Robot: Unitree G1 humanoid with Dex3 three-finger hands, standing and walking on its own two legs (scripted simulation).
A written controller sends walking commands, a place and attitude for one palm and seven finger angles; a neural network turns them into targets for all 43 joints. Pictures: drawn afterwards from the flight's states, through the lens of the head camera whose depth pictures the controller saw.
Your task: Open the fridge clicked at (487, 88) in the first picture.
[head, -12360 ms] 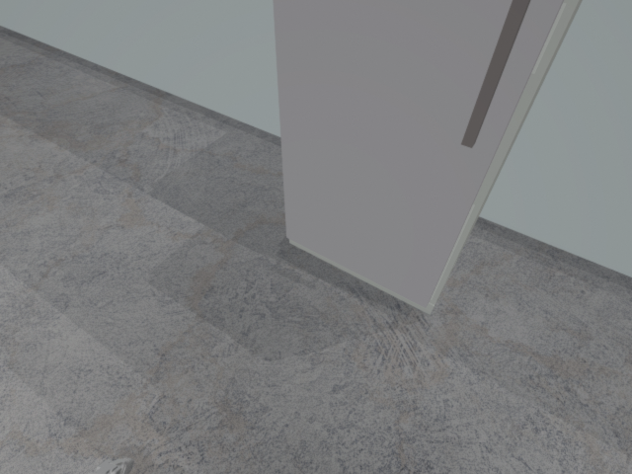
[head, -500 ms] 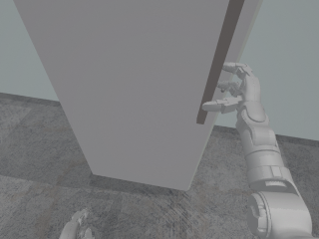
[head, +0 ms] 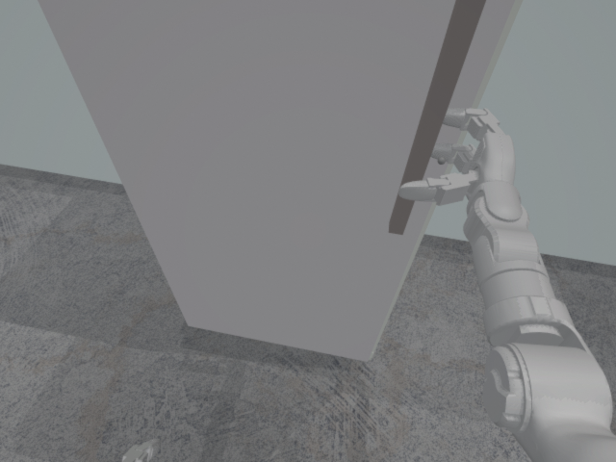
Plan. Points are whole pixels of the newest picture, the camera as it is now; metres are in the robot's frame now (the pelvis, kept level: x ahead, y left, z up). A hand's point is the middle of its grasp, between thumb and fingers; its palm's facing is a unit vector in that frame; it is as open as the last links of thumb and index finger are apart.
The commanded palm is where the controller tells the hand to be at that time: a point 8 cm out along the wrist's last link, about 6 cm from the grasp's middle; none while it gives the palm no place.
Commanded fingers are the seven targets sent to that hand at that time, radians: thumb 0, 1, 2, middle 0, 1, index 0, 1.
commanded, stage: slide the fingers in behind the handle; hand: right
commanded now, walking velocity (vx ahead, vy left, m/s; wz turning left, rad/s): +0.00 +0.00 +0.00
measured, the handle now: (427, 120) +0.51 -0.10 +0.20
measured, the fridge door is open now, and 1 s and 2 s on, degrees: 0 0 0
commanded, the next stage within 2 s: grip the handle and tug to test in 1.72 s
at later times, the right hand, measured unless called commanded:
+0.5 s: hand (433, 164) +0.45 -0.11 +0.18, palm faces +0.09 +1.00 +0.02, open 14.0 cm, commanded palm +0.42 -0.15 +0.17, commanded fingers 0.00 0.50 -0.30 0.30 1.20 0.30 1.20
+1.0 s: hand (418, 162) +0.46 -0.09 +0.17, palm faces +0.10 +0.99 +0.01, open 14.0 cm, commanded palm +0.42 -0.13 +0.17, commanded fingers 0.00 0.50 -0.30 0.30 1.20 0.30 1.20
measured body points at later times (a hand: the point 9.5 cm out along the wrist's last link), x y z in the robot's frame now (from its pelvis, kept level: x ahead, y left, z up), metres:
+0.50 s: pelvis +0.00 +0.00 +0.00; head +0.01 +0.00 +0.45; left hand +0.12 +0.24 -0.11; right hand +0.44 -0.16 +0.18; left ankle +0.01 +0.10 -0.74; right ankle -0.01 -0.11 -0.74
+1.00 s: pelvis +0.02 +0.00 +0.00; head +0.02 +0.01 +0.45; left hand +0.13 +0.24 -0.11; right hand +0.44 -0.14 +0.18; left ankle +0.01 +0.10 -0.74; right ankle -0.01 -0.11 -0.74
